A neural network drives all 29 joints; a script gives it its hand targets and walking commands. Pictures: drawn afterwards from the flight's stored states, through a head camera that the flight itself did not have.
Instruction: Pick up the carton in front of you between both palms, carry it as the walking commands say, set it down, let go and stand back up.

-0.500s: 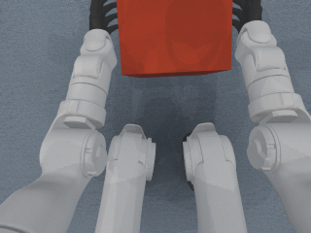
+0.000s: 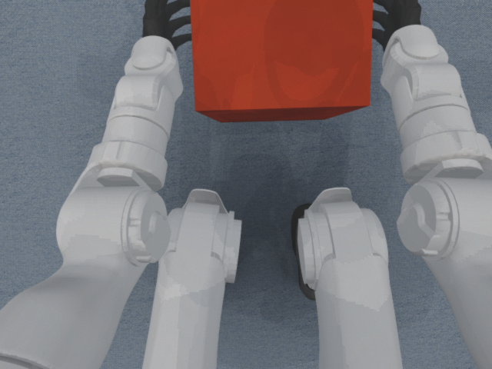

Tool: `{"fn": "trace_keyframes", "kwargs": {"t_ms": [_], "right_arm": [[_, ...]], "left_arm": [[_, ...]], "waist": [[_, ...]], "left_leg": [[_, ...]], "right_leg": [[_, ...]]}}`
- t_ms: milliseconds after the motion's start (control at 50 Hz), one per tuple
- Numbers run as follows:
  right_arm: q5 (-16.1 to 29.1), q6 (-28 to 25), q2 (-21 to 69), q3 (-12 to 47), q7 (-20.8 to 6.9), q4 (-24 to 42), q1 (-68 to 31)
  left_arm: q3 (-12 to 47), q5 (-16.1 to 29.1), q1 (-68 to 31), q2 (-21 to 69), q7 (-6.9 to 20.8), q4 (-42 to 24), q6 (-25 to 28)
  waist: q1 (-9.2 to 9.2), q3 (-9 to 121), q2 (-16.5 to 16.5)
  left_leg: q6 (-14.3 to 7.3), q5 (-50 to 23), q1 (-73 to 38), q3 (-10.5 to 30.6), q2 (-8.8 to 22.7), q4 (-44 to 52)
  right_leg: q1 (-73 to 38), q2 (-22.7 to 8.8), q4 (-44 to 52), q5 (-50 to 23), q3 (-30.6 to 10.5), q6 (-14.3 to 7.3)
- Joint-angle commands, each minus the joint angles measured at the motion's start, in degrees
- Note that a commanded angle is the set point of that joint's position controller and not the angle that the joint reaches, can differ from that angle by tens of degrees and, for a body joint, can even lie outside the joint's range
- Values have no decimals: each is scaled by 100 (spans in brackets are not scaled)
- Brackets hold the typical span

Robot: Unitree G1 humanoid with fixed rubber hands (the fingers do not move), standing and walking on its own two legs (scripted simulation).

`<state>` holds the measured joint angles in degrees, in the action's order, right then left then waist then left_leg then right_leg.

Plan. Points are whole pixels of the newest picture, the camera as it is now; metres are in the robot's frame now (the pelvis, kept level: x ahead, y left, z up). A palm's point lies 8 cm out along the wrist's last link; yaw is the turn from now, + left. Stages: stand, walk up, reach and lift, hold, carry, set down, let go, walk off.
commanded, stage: set down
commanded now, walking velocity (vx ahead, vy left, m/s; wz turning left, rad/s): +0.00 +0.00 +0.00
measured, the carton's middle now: (274, 51) +0.53 -0.03 -0.24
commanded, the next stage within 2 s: let go in 1.76 s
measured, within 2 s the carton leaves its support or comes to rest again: neither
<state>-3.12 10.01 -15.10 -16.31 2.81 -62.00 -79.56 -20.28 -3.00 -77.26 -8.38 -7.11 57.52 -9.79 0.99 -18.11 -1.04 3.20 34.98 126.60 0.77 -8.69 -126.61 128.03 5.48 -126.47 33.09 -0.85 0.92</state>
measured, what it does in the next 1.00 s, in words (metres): stands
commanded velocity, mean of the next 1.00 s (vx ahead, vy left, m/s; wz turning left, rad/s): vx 0.00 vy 0.00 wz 0.00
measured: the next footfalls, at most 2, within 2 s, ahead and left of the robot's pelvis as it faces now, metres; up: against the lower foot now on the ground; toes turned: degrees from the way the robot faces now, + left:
none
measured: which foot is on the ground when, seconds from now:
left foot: down 0.00-1.00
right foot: down 0.00-1.00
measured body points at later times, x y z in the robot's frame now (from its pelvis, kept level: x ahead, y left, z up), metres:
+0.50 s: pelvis +0.00 +0.00 -0.01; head +0.36 -0.02 +0.25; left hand +0.54 +0.13 -0.18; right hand +0.54 -0.19 -0.18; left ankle +0.11 +0.11 -0.34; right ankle +0.11 -0.11 -0.34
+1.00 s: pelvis +0.01 +0.00 +0.04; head +0.34 -0.02 +0.33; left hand +0.55 +0.16 -0.09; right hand +0.55 -0.22 -0.09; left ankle +0.11 +0.11 -0.34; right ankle +0.11 -0.11 -0.34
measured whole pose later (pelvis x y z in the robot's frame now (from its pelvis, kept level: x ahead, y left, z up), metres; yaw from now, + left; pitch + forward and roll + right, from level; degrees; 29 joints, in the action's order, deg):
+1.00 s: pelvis +0.01 +0.00 +0.04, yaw +0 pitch +39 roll +1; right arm 8.7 7.6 -21.6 -8.9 3.6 -54.9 -73.4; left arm -10.0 8.6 -70.9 -15.2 -8.8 50.6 -8.0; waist 0.5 -10.7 -0.9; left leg 0.8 34.8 124.0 -0.7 -4.6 -119.8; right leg 125.3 2.6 -119.8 33.2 0.0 -0.6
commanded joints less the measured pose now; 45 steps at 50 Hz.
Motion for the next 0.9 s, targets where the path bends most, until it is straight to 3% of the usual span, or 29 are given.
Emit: {"fn": "trace_keyframes", "kwargs": {"t_ms": [0, 240, 360, 420, 460, 480, 500, 600, 680, 780, 880], "right_arm": [[248, -141, 4543, 1271, -1383, 409, -2997], [-157, -16, 3751, 755, -1440, 16, -2486], [-225, -94, 3292, 618, -1348, -47, -2367], [-228, -273, 1996, 321, -1032, -71, -2034], [-165, -502, -411, -126, -424, -127, -1401], [-21, -637, -1159, -120, -157, -110, -1356], [201, -723, -1347, 17, -11, -79, -1471], [1166, -996, -1503, 787, 97, 114, -1670], [1566, -995, -1548, 1088, 64, 411, -1549], [1683, -804, -1724, 1080, 113, 942, -1215], [1387, -410, -1634, 781, 161, 1590, -1007]], "left_arm": [[1508, 198, -3242, 4262, 1376, -312, 136], [891, -232, -2674, 3489, 1452, 142, 6], [778, -296, -2502, 3078, 1369, 173, 67], [484, -288, -2114, 1782, 1061, 158, 227], [87, -268, -1385, -566, 497, 178, 458], [148, -103, -1308, -1264, 246, 165, 567], [286, 158, -1414, -1442, 114, 178, 646], [1112, 1212, -1640, -1431, 59, -81, 880], [1461, 1638, -1516, -1459, 44, -428, 878], [1349, 1638, -1115, -1637, -130, -918, 720], [1104, 1335, -897, -1558, -234, -1583, 358]], "waist": [[-7, 4860, 18], [-11, 3969, -31], [-37, 3994, 18], [-67, 4173, 28], [-62, 4534, 77], [-51, 4815, 85], [-38, 5036, 98], [48, 5942, 58], [83, 6864, 108], [3, 8070, 254], [1, 8459, 264]], "left_leg": [[-324, -1101, -1613, -272, -49, 977], [-353, -668, -1326, -209, 22, 978], [-269, -719, -1536, -229, 103, 907], [-149, -855, -1840, -294, 204, 861], [-67, -1012, -2132, -309, 326, 853], [-54, -1135, -2258, -285, 374, 846], [-44, -1305, -2327, -256, 405, 802], [-58, -2144, -2445, -165, 521, 616], [-83, -2428, -2899, -151, 538, 630], [-106, -2338, -3395, -316, 477, 859], [-193, -1926, -3621, -451, 367, 1433]], "right_leg": [[-2177, 141, 998, -1261, 72, -203], [-1843, 81, 1014, -749, -26, -255], [-2043, 15, 963, -812, -4, -177], [-2312, -65, 947, -942, 48, -97], [-2589, -179, 958, -1075, 76, -7], [-2692, -226, 952, -1173, 63, 21], [-2754, -264, 916, -1337, 34, 46], [-3104, -387, 636, -2302, -33, 28], [-3547, -451, 592, -2594, -4, -31], [-4382, -394, 801, -2608, 101, -28], [-4626, -268, 1415, -2184, 238, -62]]}}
